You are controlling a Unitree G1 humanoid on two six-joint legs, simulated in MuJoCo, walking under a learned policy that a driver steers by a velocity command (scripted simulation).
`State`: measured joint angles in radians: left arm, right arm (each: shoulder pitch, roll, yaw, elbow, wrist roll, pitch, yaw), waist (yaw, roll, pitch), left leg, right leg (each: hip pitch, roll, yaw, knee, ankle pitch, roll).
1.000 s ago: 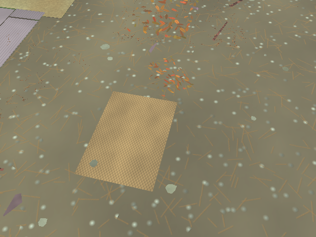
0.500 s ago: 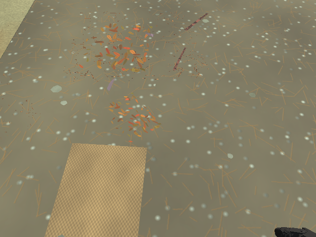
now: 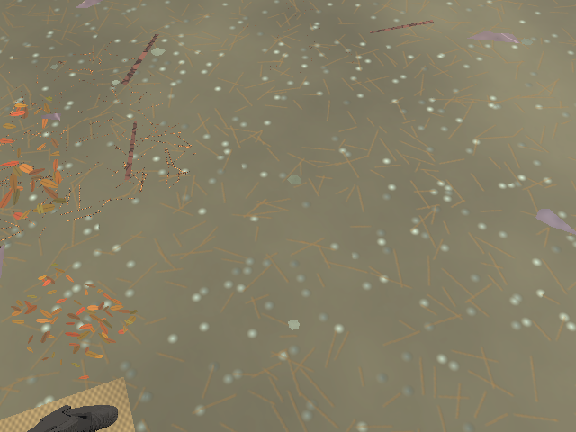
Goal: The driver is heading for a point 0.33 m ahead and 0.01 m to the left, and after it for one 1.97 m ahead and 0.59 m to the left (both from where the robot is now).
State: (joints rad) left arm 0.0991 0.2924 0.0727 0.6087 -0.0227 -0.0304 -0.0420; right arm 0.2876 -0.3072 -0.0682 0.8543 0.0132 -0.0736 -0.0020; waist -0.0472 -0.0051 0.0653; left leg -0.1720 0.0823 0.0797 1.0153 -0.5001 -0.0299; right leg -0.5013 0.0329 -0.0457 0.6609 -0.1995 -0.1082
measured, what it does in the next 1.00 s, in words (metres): walks ahead: left foot, then right foot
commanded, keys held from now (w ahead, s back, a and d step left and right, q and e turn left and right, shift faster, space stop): w+e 0.16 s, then w+q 0.84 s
